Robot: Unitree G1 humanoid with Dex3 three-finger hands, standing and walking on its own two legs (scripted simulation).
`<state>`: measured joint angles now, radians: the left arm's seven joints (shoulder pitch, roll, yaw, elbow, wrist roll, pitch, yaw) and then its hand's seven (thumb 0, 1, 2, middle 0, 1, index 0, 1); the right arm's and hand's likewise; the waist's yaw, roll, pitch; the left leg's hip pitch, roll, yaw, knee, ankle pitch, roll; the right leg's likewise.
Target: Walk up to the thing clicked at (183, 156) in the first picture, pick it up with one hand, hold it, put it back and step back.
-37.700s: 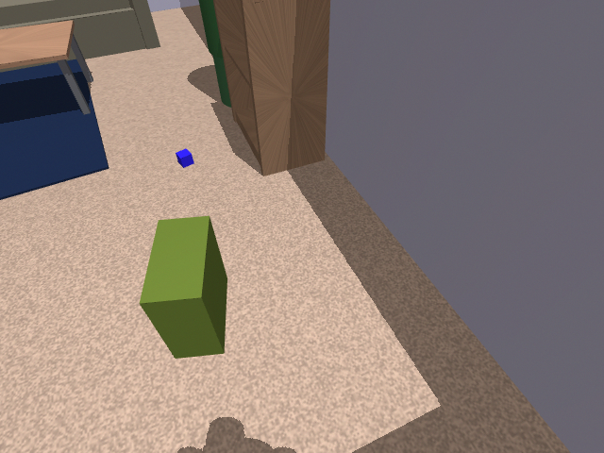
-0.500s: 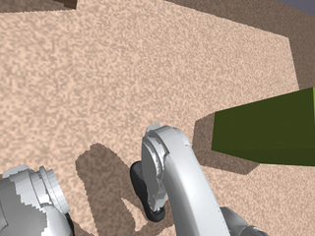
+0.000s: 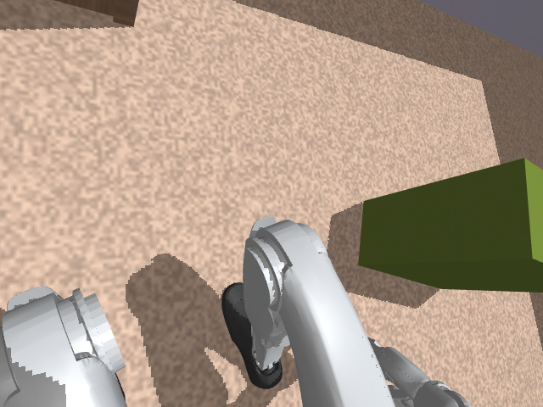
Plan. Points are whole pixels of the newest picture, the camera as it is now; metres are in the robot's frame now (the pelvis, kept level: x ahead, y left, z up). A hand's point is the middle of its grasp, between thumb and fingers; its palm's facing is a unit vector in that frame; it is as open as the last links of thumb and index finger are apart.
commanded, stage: close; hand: left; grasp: from above
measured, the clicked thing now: out of the picture +0.45 +0.35 -0.26
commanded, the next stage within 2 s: settle in 1.48 s
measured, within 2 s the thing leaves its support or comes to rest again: leaves its support in 1.88 s
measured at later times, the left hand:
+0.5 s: hand out of the picture +0.43 +0.35 -0.23, palm faces -0.43 -0.10 -0.90, open 12.0 cm
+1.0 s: hand out of the picture +0.42 +0.36 -0.24, palm faces -0.46 -0.13 -0.88, open 9.8 cm
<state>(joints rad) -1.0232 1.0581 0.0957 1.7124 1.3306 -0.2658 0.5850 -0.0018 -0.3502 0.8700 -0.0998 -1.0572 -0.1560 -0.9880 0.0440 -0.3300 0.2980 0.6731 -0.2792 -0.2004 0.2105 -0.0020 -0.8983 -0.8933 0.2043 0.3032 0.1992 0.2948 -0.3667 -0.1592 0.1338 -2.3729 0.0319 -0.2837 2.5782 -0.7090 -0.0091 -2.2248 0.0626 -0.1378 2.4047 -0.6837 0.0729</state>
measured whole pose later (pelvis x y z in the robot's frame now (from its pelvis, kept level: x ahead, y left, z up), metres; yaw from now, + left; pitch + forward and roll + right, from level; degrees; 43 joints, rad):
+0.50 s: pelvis +0.00 +0.00 +0.00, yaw +0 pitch +26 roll -14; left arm -1.01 1.07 0.11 1.68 1.36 -0.32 0.60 0.00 -0.19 0.84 -0.21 -1.04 -0.27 -0.96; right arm 0.05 -0.33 0.31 0.66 -0.29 -0.17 0.21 0.00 -0.90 -0.89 0.20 0.30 0.20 0.29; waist -0.36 -0.15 0.15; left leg -2.36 0.04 -0.29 2.58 -0.71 -0.02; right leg -2.23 0.07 -0.14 2.40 -0.67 0.08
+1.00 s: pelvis +0.00 +0.00 +0.00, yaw +0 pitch +26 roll -14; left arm -0.98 1.08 0.13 1.64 1.35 -0.34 0.55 0.00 0.11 0.66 -0.44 -0.94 -0.48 -0.81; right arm 0.05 -0.33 0.30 0.65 -0.29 -0.16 0.20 0.00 -0.90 -0.89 0.20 0.30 0.20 0.29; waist -0.35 -0.16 0.16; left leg -2.36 0.03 -0.30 2.58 -0.71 -0.02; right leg -2.21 0.06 -0.15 2.40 -0.68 0.08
